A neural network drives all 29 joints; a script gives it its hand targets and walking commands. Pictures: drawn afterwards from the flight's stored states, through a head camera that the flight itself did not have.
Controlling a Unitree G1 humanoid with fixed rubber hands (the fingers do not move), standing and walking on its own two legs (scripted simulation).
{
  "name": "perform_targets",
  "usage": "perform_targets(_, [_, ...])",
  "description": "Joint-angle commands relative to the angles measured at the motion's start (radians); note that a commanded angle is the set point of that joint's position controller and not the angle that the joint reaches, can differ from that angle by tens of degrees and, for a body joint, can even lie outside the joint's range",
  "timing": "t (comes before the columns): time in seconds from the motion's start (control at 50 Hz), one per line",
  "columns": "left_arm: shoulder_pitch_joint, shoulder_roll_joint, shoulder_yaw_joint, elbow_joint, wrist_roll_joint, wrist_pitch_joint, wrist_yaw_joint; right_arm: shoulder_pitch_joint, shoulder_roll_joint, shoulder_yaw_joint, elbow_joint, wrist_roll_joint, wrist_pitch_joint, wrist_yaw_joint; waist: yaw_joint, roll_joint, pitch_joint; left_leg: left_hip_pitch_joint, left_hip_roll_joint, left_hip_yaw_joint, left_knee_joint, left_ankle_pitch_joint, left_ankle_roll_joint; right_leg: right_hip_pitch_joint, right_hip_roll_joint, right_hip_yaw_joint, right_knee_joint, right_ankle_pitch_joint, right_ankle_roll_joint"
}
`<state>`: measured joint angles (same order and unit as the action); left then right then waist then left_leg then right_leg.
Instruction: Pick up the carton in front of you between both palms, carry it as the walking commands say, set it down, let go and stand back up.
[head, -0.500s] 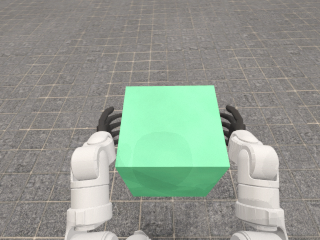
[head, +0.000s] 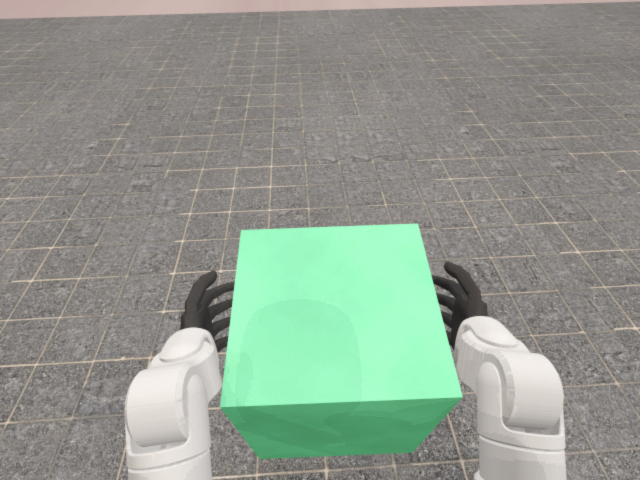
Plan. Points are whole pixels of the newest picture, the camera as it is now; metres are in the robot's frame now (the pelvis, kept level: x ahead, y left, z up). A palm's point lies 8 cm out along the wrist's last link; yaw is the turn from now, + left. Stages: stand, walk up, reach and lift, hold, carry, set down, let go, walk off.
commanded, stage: carry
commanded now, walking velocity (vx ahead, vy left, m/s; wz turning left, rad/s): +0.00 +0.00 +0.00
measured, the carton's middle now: (333, 349) +0.30 +0.00 +0.04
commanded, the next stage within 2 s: hold in 1.66 s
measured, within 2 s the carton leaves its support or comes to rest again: neither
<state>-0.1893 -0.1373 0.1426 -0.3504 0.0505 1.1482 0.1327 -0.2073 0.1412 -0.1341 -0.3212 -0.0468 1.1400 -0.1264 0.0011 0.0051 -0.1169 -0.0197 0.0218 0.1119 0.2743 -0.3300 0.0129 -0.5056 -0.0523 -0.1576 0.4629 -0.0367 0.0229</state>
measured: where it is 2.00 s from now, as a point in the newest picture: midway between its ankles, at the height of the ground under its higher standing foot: outside the picture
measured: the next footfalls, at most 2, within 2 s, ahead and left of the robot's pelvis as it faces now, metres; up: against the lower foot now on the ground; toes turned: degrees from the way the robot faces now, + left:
right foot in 0.04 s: +0.18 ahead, -0.11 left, +0.00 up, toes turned +0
left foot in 0.30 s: +0.21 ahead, +0.11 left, +0.00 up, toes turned -6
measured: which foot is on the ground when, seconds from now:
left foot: down 0.00-0.06, up 0.08-0.28, down 0.30-1.00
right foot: up 0.00-0.02, down 0.04-1.00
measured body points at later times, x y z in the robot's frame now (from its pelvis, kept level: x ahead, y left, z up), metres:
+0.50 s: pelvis +0.18 +0.00 +0.00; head +0.13 +0.00 +0.44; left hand +0.43 +0.16 +0.10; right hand +0.44 -0.15 +0.10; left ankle +0.17 +0.11 -0.74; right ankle +0.14 -0.11 -0.74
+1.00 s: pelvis +0.18 +0.00 -0.01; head +0.14 +0.00 +0.44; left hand +0.46 +0.16 +0.05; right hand +0.46 -0.15 +0.05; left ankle +0.17 +0.11 -0.74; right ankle +0.14 -0.11 -0.74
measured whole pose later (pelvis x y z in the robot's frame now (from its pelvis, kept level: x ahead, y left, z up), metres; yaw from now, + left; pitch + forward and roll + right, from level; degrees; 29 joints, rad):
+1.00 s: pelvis +0.18 +0.00 -0.01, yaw +0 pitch +2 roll +0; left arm -0.15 -0.13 0.11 -0.10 0.17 1.03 0.05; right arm -0.15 0.13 -0.11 -0.09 -0.17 1.02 -0.06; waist 0.00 0.00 -0.14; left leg -0.28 0.06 0.17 0.53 -0.29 0.01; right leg -0.22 -0.07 -0.17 0.53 -0.34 0.01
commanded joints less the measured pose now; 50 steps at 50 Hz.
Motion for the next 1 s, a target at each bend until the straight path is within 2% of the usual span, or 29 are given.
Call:
perform_targets(0.0, [-0.381,-0.851,-0.738,-0.08,-0.303,0.043,-0.163,-0.3,0.82,0.682,-0.08,0.266,0.043,0.165,-0.008,0.109,-0.236,-0.006,0.123,0.044,0.277,0.754,0.0,0.352,0.042,-0.077,-0.154,0.213,-0.014])
perform_targets(0.02, [-0.34,-0.835,-0.724,-0.082,-0.301,0.054,-0.169,-0.294,0.803,0.683,-0.098,0.266,0.053,0.166,0.004,0.041,-0.29,-0.168,0.102,0.047,0.406,0.472,-0.048,0.561,-0.108,0.078,-0.106,0.466,-0.035])
perform_targets(0.04, [-0.317,-0.831,-0.717,-0.077,-0.294,0.059,-0.173,-0.31,0.807,0.699,-0.125,0.277,0.067,0.167,0.017,-0.181,-0.378,-0.419,0.025,0.024,0.63,0.019,-0.071,0.84,-0.339,0.329,0.022,0.904,-0.167])
perform_targets(0.06, [-0.269,-0.84,-0.703,-0.057,-0.297,0.059,-0.179,-0.294,0.808,0.715,-0.145,0.285,0.077,0.172,0.025,-0.259,-0.416,-0.555,-0.03,-0.029,0.75,-0.255,-0.072,0.889,-0.383,0.428,-0.021,0.901,-0.259])
perform_targets(0.08, [-0.252,-0.869,-0.709,-0.076,-0.303,0.054,-0.187,-0.301,0.832,0.734,-0.16,0.297,0.077,0.179,0.019,-0.219,-0.377,-0.555,0.003,-0.083,0.784,-0.267,-0.064,0.788,-0.367,0.38,-0.073,0.769,-0.252])
perform_targets(0.1, [-0.269,-0.9,-0.715,-0.095,-0.307,0.048,-0.193,-0.33,0.867,0.752,-0.175,0.309,0.072,0.187,0.016,-0.168,-0.364,-0.524,0.037,-0.104,0.729,-0.247,-0.05,0.707,-0.34,0.334,-0.106,0.616,-0.22])
perform_targets(0.12, [-0.294,-0.924,-0.723,-0.116,-0.311,0.042,-0.199,-0.348,0.897,0.767,-0.188,0.321,0.065,0.192,0.008,-0.124,-0.32,-0.476,0.07,-0.107,0.599,-0.22,-0.046,0.607,-0.308,0.273,-0.138,0.504,-0.182])
perform_targets(0.14, [-0.308,-0.938,-0.73,-0.131,-0.319,0.037,-0.204,-0.351,0.922,0.776,-0.197,0.328,0.058,0.195,0.006,-0.115,-0.292,-0.407,0.064,-0.082,0.476,-0.191,-0.049,0.521,-0.273,0.209,-0.167,0.406,-0.151])
perform_targets(0.16, [-0.313,-0.944,-0.735,-0.145,-0.324,0.033,-0.208,-0.333,0.935,0.782,-0.197,0.328,0.051,0.195,0.005,-0.119,-0.289,-0.335,0.042,-0.046,0.402,-0.162,-0.052,0.47,-0.248,0.156,-0.176,0.347,-0.143])
perform_targets(0.22, [-0.263,-0.918,-0.744,-0.156,-0.322,0.028,-0.214,-0.269,0.92,0.781,-0.202,0.305,0.042,0.191,0.008,-0.152,-0.305,-0.225,0.041,0.011,0.265,0.011,-0.054,0.424,-0.224,0.089,-0.161,0.245,-0.14])
perform_targets(0.26, [-0.252,-0.891,-0.749,-0.162,-0.318,0.031,-0.215,-0.244,0.892,0.771,-0.207,0.29,0.045,0.188,0.0,-0.136,-0.276,-0.141,0.058,0.033,0.133,0.217,-0.054,0.359,-0.184,0.052,-0.125,0.122,-0.102])
perform_targets(0.28, [-0.251,-0.875,-0.749,-0.162,-0.313,0.034,-0.213,-0.243,0.873,0.766,-0.213,0.288,0.051,0.188,0.0,-0.124,-0.256,-0.111,0.081,0.025,0.097,0.266,-0.056,0.324,-0.168,0.052,-0.113,0.029,-0.078])
perform_targets(0.3, [-0.249,-0.857,-0.745,-0.155,-0.306,0.04,-0.21,-0.247,0.849,0.758,-0.217,0.286,0.059,0.187,0.002,-0.096,-0.242,-0.072,0.128,-0.005,0.099,0.29,-0.057,0.269,-0.159,0.055,-0.097,-0.072,-0.059])
perform_targets(0.32, [-0.262,-0.834,-0.742,-0.161,-0.303,0.05,-0.207,-0.264,0.826,0.748,-0.207,0.281,0.066,0.185,0.008,-0.024,-0.197,-0.128,0.18,-0.066,0.115,0.349,-0.047,0.264,-0.116,0.039,-0.08,-0.119,-0.03])
perform_targets(0.34, [-0.304,-0.81,-0.743,-0.172,-0.305,0.061,-0.202,-0.29,0.808,0.738,-0.194,0.279,0.071,0.183,0.007,0.03,-0.157,-0.173,0.187,-0.067,0.131,0.387,-0.029,0.283,-0.108,0.052,-0.074,-0.077,-0.018])
perform_targets(0.36, [-0.322,-0.786,-0.738,-0.164,-0.307,0.073,-0.196,-0.286,0.79,0.724,-0.172,0.278,0.078,0.181,0.004,0.046,-0.136,-0.191,0.185,-0.063,0.141,0.429,-0.022,0.292,-0.112,0.059,-0.048,-0.024,-0.018])
perform_targets(0.42, [-0.299,-0.735,-0.718,-0.117,-0.291,0.098,-0.177,-0.249,0.737,0.68,-0.11,0.269,0.099,0.17,0.002,0.048,-0.182,-0.168,0.175,-0.06,0.19,0.606,-0.01,0.331,-0.118,0.062,0.025,0.15,-0.01])
perform_targets(0.46, [-0.282,-0.734,-0.705,-0.086,-0.281,0.105,-0.171,-0.239,0.735,0.666,-0.08,0.265,0.108,0.167,0.003,0.047,-0.21,-0.143,0.171,-0.056,0.215,0.689,-0.01,0.337,-0.114,0.057,0.044,0.196,-0.004])
perform_targets(0.5, [-0.3,-0.756,-0.705,-0.079,-0.283,0.104,-0.17,-0.262,0.758,0.67,-0.077,0.272,0.108,0.168,0.002,0.038,-0.221,-0.136,0.168,-0.052,0.228,0.715,-0.008,0.339,-0.112,0.055,0.052,0.212,-0.002])
perform_targets(0.66, [-0.344,-0.819,-0.721,-0.053,-0.277,0.058,-0.195,-0.331,0.822,0.712,-0.075,0.278,0.062,0.189,-0.001,0.002,-0.258,-0.136,0.153,-0.042,0.259,0.638,-0.001,0.361,-0.111,0.061,0.069,0.229,-0.011])
perform_targets(0.84, [-0.387,-0.811,-0.687,0.078,-0.212,-0.068,-0.243,-0.367,0.81,0.675,0.054,0.207,-0.063,0.235,-0.002,-0.004,-0.227,-0.15,0.15,-0.042,0.231,0.495,0.004,0.345,-0.117,0.074,0.037,0.142,-0.022])
perform_targets(0.98, [-0.394,-0.789,-0.59,0.224,-0.121,-0.183,-0.264,-0.386,0.792,0.587,0.193,0.129,-0.178,0.258,-0.002,-0.006,-0.196,-0.166,0.149,-0.047,0.194,0.385,0.006,0.327,-0.119,0.085,-0.002,0.038,-0.027])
